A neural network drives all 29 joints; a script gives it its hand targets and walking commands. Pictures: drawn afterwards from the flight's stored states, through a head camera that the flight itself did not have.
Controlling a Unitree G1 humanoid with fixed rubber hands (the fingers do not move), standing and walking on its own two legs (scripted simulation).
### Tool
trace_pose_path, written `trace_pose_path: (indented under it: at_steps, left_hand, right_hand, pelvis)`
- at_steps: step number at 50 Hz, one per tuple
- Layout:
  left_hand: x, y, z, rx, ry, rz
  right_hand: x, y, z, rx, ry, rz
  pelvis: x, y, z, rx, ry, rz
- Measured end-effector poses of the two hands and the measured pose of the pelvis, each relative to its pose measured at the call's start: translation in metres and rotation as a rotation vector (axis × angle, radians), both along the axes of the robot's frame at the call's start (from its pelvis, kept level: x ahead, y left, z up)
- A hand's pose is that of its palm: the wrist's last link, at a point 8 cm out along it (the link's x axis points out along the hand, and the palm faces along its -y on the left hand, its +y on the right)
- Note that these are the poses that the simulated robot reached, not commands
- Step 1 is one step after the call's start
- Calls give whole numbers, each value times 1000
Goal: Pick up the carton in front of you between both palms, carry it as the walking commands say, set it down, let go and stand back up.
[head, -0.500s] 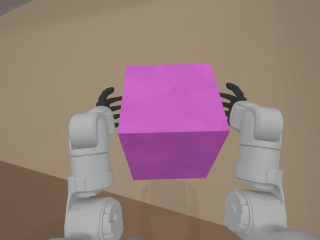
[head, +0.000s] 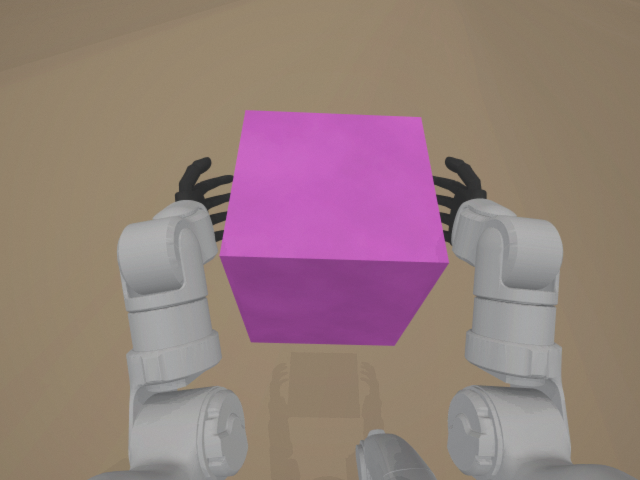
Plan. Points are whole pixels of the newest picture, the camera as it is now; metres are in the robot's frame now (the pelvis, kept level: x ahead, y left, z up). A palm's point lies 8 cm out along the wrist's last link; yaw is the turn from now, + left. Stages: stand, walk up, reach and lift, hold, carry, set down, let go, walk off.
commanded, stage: carry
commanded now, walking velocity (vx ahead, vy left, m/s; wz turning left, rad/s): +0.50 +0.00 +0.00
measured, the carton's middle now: (327, 240) +0.40 -0.04 +0.08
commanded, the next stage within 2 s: none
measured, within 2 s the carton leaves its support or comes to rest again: neither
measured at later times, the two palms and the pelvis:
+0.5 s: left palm (178, 87) +0.66 +0.16 +0.16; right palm (365, 70) +0.68 -0.14 +0.15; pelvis +0.31 -0.02 +0.02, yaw +3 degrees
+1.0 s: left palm (203, 41) +0.91 +0.15 +0.11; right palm (348, 36) +0.91 -0.15 +0.11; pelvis +0.63 +0.01 +0.02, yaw -1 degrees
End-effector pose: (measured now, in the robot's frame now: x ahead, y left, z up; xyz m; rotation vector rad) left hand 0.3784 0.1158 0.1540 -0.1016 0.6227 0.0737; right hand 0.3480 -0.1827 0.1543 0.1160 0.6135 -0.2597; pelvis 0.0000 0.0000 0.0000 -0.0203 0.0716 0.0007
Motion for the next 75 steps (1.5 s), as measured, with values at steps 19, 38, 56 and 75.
trace_pose_path:
  at_steps: [19,38,56,75]
  left_hand:
    - [197,41,1,52,58,205]
    - [429,47,-55,21,152,46]
    - [587,28,-45,82,31,93]
    - [811,64,-41,67,19,92]
  right_hand:
    - [268,41,2,38,49,202]
    - [443,47,-55,-8,152,41]
    - [627,27,-49,-23,38,135]
    - [850,63,-40,-43,25,137]
  pelvis:
    - [236,-33,14,34,-3,38]
    - [474,26,21,4,10,-12]
    - [716,-13,7,0,-10,39]
    - [956,23,6,21,-30,21]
